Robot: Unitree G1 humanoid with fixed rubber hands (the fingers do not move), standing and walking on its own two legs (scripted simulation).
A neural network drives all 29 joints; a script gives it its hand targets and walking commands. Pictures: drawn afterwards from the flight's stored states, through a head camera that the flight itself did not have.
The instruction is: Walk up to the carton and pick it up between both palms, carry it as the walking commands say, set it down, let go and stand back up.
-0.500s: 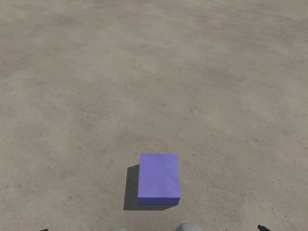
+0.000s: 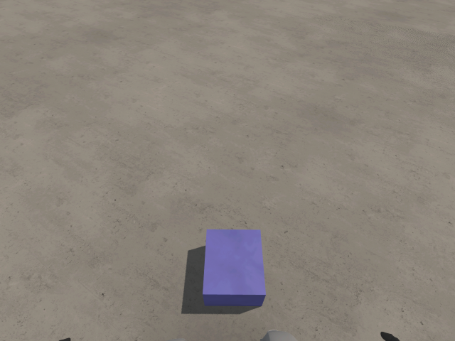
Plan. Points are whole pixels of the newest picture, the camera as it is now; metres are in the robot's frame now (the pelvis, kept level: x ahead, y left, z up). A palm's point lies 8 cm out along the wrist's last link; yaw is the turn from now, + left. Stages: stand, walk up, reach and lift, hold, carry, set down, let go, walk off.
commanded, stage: walk up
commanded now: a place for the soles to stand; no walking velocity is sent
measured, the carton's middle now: (233, 266) +0.51 -0.02 -0.66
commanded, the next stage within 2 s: none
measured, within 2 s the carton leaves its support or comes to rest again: neither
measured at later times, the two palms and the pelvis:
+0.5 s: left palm out of the picture +0.07 +0.32 -0.09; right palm out of the picture +0.09 -0.31 -0.11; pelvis +0.00 +0.00 +0.00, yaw +0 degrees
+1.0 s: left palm out of the picture +0.07 +0.32 -0.09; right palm out of the picture +0.10 -0.31 -0.11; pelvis +0.01 +0.00 +0.00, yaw +0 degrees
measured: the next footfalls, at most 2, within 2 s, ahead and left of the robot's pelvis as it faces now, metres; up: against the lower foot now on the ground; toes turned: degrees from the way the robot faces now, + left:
none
